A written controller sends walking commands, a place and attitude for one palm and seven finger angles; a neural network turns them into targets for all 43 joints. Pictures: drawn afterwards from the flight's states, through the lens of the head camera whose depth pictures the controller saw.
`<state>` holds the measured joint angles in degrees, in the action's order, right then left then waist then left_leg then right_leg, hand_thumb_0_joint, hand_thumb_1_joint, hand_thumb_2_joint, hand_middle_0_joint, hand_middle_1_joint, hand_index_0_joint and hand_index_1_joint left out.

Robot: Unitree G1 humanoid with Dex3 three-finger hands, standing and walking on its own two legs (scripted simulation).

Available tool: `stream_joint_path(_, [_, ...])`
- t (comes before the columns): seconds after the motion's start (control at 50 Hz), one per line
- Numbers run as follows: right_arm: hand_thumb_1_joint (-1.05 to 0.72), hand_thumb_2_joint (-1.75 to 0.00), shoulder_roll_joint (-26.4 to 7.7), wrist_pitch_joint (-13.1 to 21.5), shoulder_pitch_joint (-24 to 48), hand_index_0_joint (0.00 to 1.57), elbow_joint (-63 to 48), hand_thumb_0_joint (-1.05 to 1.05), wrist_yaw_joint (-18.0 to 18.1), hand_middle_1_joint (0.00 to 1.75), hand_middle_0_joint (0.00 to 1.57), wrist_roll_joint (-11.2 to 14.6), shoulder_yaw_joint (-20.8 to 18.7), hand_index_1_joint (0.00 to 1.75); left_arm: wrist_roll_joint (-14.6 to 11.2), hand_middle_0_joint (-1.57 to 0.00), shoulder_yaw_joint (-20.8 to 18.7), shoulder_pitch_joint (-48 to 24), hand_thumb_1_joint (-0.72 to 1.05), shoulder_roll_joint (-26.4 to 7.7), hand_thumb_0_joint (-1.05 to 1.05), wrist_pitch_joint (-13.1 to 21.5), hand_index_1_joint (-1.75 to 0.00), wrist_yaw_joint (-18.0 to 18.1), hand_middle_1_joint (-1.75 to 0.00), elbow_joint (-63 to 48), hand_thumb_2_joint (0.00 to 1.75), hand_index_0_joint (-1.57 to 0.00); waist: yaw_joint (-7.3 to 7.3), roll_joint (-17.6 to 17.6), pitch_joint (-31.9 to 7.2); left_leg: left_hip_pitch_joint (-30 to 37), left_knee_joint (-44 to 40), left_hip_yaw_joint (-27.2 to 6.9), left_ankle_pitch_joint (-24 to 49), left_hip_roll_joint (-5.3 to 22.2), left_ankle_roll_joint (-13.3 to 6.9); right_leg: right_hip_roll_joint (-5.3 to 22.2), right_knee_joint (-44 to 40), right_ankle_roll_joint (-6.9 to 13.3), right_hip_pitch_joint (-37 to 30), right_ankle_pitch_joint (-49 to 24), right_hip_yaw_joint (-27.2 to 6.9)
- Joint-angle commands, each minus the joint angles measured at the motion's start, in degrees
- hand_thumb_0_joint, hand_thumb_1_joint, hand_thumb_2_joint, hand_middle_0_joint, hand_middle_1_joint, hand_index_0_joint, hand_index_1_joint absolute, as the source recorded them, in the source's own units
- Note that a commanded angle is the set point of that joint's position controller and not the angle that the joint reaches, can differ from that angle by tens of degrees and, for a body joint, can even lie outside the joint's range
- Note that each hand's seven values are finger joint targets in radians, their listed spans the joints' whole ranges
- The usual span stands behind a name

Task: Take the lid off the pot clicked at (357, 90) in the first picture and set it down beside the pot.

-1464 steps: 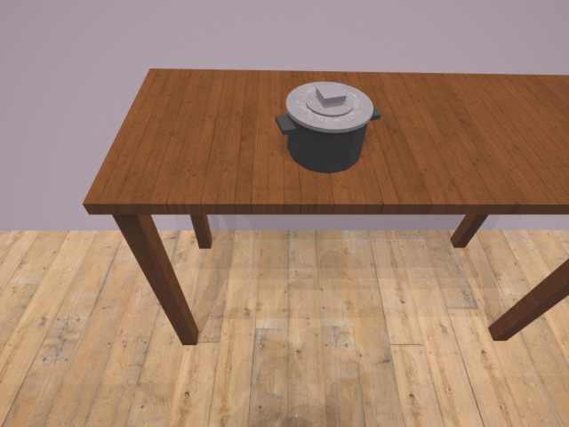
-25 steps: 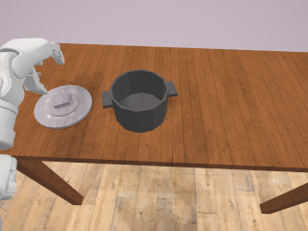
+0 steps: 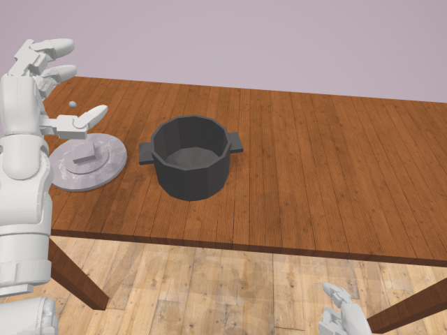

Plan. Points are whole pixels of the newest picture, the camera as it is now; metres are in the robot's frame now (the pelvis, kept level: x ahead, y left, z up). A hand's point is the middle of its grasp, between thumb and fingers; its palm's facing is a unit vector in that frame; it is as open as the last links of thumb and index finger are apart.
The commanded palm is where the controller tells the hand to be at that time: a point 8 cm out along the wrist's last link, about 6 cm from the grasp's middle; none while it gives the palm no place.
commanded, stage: draw the hand back to the body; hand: left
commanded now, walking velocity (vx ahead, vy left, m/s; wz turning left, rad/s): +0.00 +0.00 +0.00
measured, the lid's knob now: (84, 152) +0.46 +0.33 +0.04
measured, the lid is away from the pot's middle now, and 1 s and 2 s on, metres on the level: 0.24 0.24 0.24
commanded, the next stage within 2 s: step back with the hand held close in 1.46 s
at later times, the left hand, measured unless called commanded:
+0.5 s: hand (55, 143) +0.31 +0.25 +0.22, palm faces +0.46 -0.85 -0.26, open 8.5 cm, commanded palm +0.25 +0.28 +0.23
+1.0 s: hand (7, 197) +0.22 +0.26 +0.22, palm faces +0.44 -0.86 -0.25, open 7.4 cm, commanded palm +0.16 +0.29 +0.22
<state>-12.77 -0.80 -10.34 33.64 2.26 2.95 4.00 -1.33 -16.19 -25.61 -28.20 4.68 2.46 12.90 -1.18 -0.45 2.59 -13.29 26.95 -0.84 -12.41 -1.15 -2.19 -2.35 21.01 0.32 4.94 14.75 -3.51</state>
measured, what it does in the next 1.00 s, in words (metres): stands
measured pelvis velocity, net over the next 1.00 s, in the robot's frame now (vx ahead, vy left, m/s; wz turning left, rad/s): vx -0.01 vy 0.00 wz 0.00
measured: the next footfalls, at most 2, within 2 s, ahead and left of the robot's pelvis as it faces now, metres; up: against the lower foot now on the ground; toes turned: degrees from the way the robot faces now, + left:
none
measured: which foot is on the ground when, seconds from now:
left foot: down 0.00-1.00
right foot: down 0.00-1.00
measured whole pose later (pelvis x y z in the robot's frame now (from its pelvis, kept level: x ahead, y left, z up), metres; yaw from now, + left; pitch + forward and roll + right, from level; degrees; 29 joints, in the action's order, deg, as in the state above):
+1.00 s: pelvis -0.01 +0.00 +0.00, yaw +0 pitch -5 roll -2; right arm -12.0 1.3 -7.4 37.2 2.9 1.5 2.8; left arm -7.3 -21.6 10.8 -21.9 5.6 4.8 -21.5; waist 2.7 -2.1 2.5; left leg -8.7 25.7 -0.2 -11.5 -1.3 -2.6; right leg -2.0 19.7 -0.4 0.5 13.8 -4.0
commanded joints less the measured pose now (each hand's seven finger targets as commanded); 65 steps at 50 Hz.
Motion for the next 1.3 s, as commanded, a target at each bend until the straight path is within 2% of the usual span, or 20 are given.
stream_joint_path(0.0, [-0.9,-0.9,-10.0,1.8,2.8,0.2,-5.0,0.0,0.6,0.3,0.2,-0.2,-4.6,0.3,-2.5,-0.36,-7.8,-11.4,0.18,-14.0,0.0,2.1,-0.6,2.2,-0.6,-7.4,0.84,-0.36,0.59,-0.7,-13.2,10.9,-2.3,-1.3,11.6,4.0,0.1,0.8,-1.3,3.0,3.5,-16.0,4.3])
stream_joint_path(0.06, [-0.9,-0.9,-10.4,1.4,4.3,0.2,-6.0,0.0,0.7,0.3,0.2,0.3,-5.1,0.3,-3.4,-0.35,-8.3,-8.7,0.25,-14.1,0.0,2.1,-0.57,1.6,-0.57,-13.0,0.85,-0.35,1.2,1.8,-14.7,11.3,-0.7,0.8,13.0,3.2,-0.9,1.3,-1.1,2.1,2.9,-19.6,3.8])
stream_joint_path(0.1, [-0.9,-0.9,-9.9,2.0,5.7,0.2,-6.5,0.0,0.6,0.3,0.2,0.5,-5.1,0.3,-3.7,-0.34,-9.1,-8.9,0.3,-15.1,0.0,3.0,-0.55,1.7,-0.55,-21.1,0.85,-0.34,1.4,-2.5,-18.1,14.1,0.5,1.5,17.6,2.7,-1.2,2.0,-0.6,1.9,1.0,-24.3,3.1])
stream_joint_path(0.14, [-0.9,-0.9,-9.9,2.4,5.4,0.2,-6.1,0.0,0.5,0.3,0.2,0.3,-5.2,0.3,-3.8,-0.32,-10.7,-8.0,0.35,-16.3,0.0,3.2,-0.53,2.3,-0.53,-24.3,0.85,-0.32,1.71,-2.6,-19.3,15.4,1.3,1.7,20.0,2.5,-1.4,2.2,-0.2,1.6,0.6,-27.6,2.8])
stream_joint_path(0.22, [-0.9,-0.9,-10.0,2.4,5.5,0.2,-4.9,0.0,1.1,0.3,0.2,0.1,-5.5,0.3,-4.0,-0.3,-13.6,-3.3,0.45,-17.2,0.0,2.4,-0.49,3.0,-0.49,-21.7,0.86,-0.3,1.78,0.9,-15.4,13.3,1.9,3.1,19.2,1.8,-1.6,2.7,-0.6,0.7,0.7,-32.1,2.3])
stream_joint_path(0.3, [-0.9,-0.9,-9.1,2.9,7.0,0.2,-5.5,0.0,0.9,0.3,0.2,0.3,-5.6,0.3,-4.7,-0.28,-12.0,2.6,0.55,-13.5,0.0,2.8,-0.44,2.4,-0.44,-27.1,0.87,-0.28,1.95,-2.5,-15.7,14.3,2.3,3.8,19.6,1.5,-1.5,3.6,-0.3,0.2,-0.4,-35.9,2.0])
stream_joint_path(0.34, [-0.9,-0.9,-9.0,2.9,7.4,0.2,-5.3,0.0,0.9,0.3,0.2,0.3,-5.5,0.3,-5.1,-0.27,-10.8,5.2,0.6,-11.6,0.0,2.5,-0.42,2.2,-0.42,-26.0,0.87,-0.27,2.12,-2.6,-13.5,13.6,1.9,3.7,17.6,1.6,-1.4,3.3,-0.6,0.3,1.4,-32.4,2.1])
stream_joint_path(0.4, [-0.9,-0.9,-9.2,3.0,8.0,0.2,-5.3,0.0,1.3,0.3,0.2,0.1,-5.7,0.3,-5.4,-0.25,-15.1,6.1,0.68,-15.6,0.0,3.1,-0.39,2.9,-0.39,-28.2,0.88,-0.25,2.19,0.9,-12.6,13.3,1.6,3.5,15.7,1.8,-1.6,3.5,-1.7,0.0,1.7,-30.4,1.9])
stream_joint_path(0.44, [-0.9,-0.9,-8.9,3.2,9.0,0.2,-5.6,0.0,1.5,0.3,0.2,-0.1,-5.6,0.3,-5.7,-0.24,-15.7,7.8,0.73,-15.3,0.0,3.5,-0.37,2.8,-0.37,-30.2,0.89,-0.24,2.84,0.9,-13.3,13.8,1.5,3.8,16.0,1.7,-1.6,3.5,-1.8,0.0,1.0,-30.9,1.7])
stream_joint_path(0.56, [-0.9,-0.9,-7.9,4.6,9.9,0.2,-5.8,0.0,1.6,0.3,0.2,-0.1,-5.1,0.3,-5.9,-0.21,-10.8,10.0,0.88,-9.2,0.0,3.9,-0.31,2.8,-0.31,-35.8,0.9,-0.21,2.53,-5.6,-11.5,17.0,-0.3,3.0,14.6,2.2,-1.1,2.4,-3.3,1.2,4.6,-21.1,2.7])
stream_joint_path(0.64, [-0.9,-0.9,-7.9,4.4,10.6,0.2,-5.8,0.0,1.8,0.3,0.2,-0.4,-5.0,0.3,-6.3,-0.2,-13.3,15.2,0.9,-10.0,0.0,3.7,-0.3,2.9,-0.3,-35.5,0.9,-0.2,3.2,-0.3,-10.0,15.3,-1.4,2.4,13.0,2.5,-1.1,2.3,-4.0,1.2,4.1,-18.8,2.9])
stream_joint_path(0.76, [-0.9,-0.9,-7.1,5.8,11.8,0.2,-6.4,0.0,1.4,0.3,0.2,-0.9,-4.3,0.3,-5.9,-0.2,-9.5,17.6,0.9,-6.2,0.0,5.0,-0.3,3.0,-0.3,-45.8,0.9,-0.2,3.44,-6.7,-11.7,18.3,-3.0,0.9,13.0,3.2,-0.5,1.8,-3.9,1.9,4.3,-15.0,3.4])
stream_joint_path(0.84, [-0.9,-0.9,-7.3,5.2,11.5,0.2,-5.6,0.0,1.4,0.3,0.2,-1.2,-4.2,0.3,-6.2,-0.2,-11.9,25.0,0.9,-6.4,0.0,3.7,-0.3,3.1,-0.3,-40.3,0.9,-0.2,3.77,-0.1,-6.3,13.9,-4.7,0.3,8.8,3.6,-0.3,1.4,-4.9,1.8,5.0,-11.1,4.0])
stream_joint_path(0.88, [-0.9,-0.9,-7.1,4.6,12.1,0.2,-6.0,0.0,1.5,0.3,0.2,-1.2,-4.1,0.3,-6.4,-0.2,-11.7,25.3,0.9,-5.9,0.0,3.5,-0.3,2.6,-0.3,-41.5,0.9,-0.2,3.77,0.1,-5.2,12.9,-5.2,0.1,6.8,3.6,-0.2,1.5,-5.5,1.8,5.2,-8.9,3.9])
stream_joint_path(0.96, [-0.9,-0.9,-6.6,6.2,13.2,0.2,-6.9,0.0,1.2,0.3,0.2,-1.6,-3.8,0.3,-5.7,-0.2,-9.0,27.2,0.9,-4.1,0.0,5.4,-0.3,2.7,-0.3,-52.2,0.9,-0.2,4.13,-7.2,-8.6,15.2,-6.1,-1.3,5.0,4.1,0.1,1.6,-4.9,2.2,4.5,-7.4,3.6])
stream_joint_path(1.02, [-0.9,-0.9,-6.8,7.3,12.9,0.2,-6.5,0.0,0.9,0.3,0.2,-2.0,-3.7,0.3,-5.1,-0.2,-9.8,29.3,0.9,-5.4,0.0,5.8,-0.3,3.4,-0.3,-56.3,0.9,-0.2,4.26,-8.0,-9.6,14.9,-7.0,-2.4,3.8,4.5,0.5,1.2,-4.3,2.4,3.9,-7.0,3.7])
stream_joint_path(1.06, [-0.9,-0.9,-6.8,7.0,12.1,0.2,-5.6,0.0,1.1,0.3,0.2,-2.2,-3.8,0.3,-5.5,-0.2,-12.4,34.0,0.9,-6.0,0.0,4.9,-0.3,3.8,-0.3,-50.9,0.9,-0.2,4.46,-4.6,-6.5,12.2,-7.8,-2.8,0.9,4.7,0.6,1.1,-4.8,2.3,3.9,-5.5,3.9])
stream_joint_path(1.12, [-0.9,-0.9,-6.5,6.0,12.3,0.2,-5.8,0.0,1.3,0.3,0.2,-1.9,-3.8,0.3,-5.8,-0.2,-11.1,37.3,0.9,-3.3,0.0,4.5,-0.3,3.2,-0.3,-48.6,0.9,-0.2,4.1,-2.2,-3.0,10.3,-8.3,-2.0,-1.5,4.5,0.6,1.1,-5.8,2.1,5.1,-3.7,3.9])
stream_joint_path(1.2, [-0.9,-0.9,-6.1,7.4,13.1,0.2,-7.4,0.0,0.7,0.3,0.2,-2.0,-3.7,0.3,-5.1,-0.2,-7.4,39.2,0.9,-1.5,0.0,5.9,-0.3,2.8,-0.3,-60.8,0.9,-0.2,3.93,-6.3,-6.5,12.2,-8.4,-3.4,-2.3,4.8,0.7,1.2,-4.5,2.1,4.0,-4.1,3.7])
stream_joint_path(1.28, [-0.9,-0.9,-6.3,8.2,11.9,0.2,-6.9,0.0,1.1,0.3,0.2,-2.4,-4.0,0.3,-4.7,-0.2,-12.6,45.8,0.9,-5.6,0.0,5.7,-0.3,4.2,-0.3,-61.7,0.9,-0.2,5.19,-6.4,-7.5,11.1,-7.8,-3.3,-0.7,4.9,1.1,0.9,-4.5,2.4,2.6,-5.2,3.3])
